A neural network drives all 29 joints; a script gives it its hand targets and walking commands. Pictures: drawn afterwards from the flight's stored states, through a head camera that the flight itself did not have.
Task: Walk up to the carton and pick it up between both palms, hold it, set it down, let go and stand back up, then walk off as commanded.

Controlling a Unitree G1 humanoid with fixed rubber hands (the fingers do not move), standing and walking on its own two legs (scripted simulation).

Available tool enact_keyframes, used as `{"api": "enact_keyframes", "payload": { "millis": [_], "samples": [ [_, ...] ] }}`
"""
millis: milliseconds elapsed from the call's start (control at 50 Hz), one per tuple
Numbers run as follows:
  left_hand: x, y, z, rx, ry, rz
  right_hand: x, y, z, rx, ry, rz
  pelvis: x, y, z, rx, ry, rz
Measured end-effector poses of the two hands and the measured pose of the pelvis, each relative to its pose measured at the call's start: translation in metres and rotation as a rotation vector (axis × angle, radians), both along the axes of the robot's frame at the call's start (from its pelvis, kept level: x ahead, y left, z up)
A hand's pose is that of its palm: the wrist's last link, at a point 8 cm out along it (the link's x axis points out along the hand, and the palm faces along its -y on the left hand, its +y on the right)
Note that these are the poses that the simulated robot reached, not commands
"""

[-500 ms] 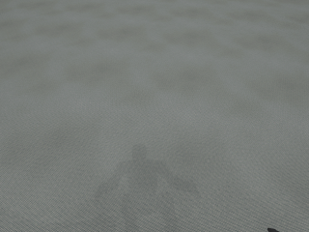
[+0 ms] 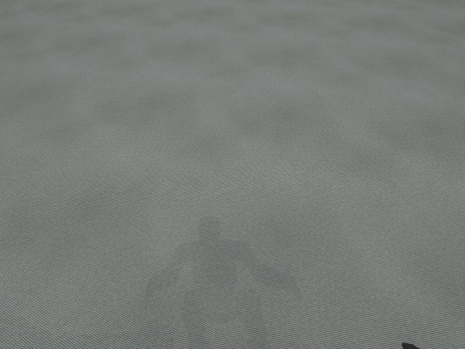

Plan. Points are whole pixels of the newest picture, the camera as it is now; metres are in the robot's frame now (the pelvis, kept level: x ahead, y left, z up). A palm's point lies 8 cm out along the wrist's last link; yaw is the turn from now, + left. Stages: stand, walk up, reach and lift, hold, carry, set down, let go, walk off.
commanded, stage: stand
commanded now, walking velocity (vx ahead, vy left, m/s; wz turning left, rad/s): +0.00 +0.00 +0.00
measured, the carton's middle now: out of the picture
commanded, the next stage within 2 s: walk up in 0.38 s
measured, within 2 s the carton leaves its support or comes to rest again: neither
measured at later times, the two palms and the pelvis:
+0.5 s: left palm out of the picture +0.09 +0.32 -0.10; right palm out of the picture +0.09 -0.32 -0.10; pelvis +0.00 +0.00 +0.00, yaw +0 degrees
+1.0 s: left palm out of the picture +0.00 +0.46 -0.12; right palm out of the picture +0.03 -0.22 -0.11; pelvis -0.09 +0.10 -0.03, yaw +4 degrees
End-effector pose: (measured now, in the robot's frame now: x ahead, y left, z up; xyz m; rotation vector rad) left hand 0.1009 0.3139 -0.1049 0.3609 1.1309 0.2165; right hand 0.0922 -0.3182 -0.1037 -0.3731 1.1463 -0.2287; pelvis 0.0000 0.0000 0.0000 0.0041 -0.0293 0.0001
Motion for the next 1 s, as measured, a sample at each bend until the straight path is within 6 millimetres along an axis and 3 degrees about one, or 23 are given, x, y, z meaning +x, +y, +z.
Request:
{"api": "enact_keyframes", "payload": {
  "millis": [600,680,780,860,940,1000],
  "samples": [
    [-0.008,0.002,0.001,0.011,0.004,0.016,-0.005,-0.005,0.0,-0.001,0.006,0.002,-0.004,-0.002,-0.001,-0.001,0.001,0.006],
    [-0.026,0.021,0.007,0.073,-0.001,0.057,0.0,-0.004,-0.002,0.008,0.011,0.036,-0.019,0.006,-0.004,0.005,0.006,0.014],
    [-0.061,0.061,0.011,0.139,0.04,0.082,-0.004,0.015,-0.005,0.018,0.009,0.063,-0.039,0.029,-0.009,0.007,0.01,0.025],
    [-0.081,0.097,0.009,0.161,0.047,0.073,-0.017,0.043,-0.01,0.021,0.017,0.091,-0.055,0.055,-0.016,-0.006,0.008,0.045],
    [-0.092,0.14,-0.008,0.158,0.024,0.075,-0.038,0.076,-0.015,-0.007,0.017,0.11,-0.072,0.088,-0.032,-0.009,0.001,0.063],
    [-0.1,0.147,-0.013,0.119,0.016,0.101,-0.062,0.101,-0.008,-0.003,0.035,0.103,-0.086,0.102,-0.025,-0.022,-0.005,0.067]
  ]
}}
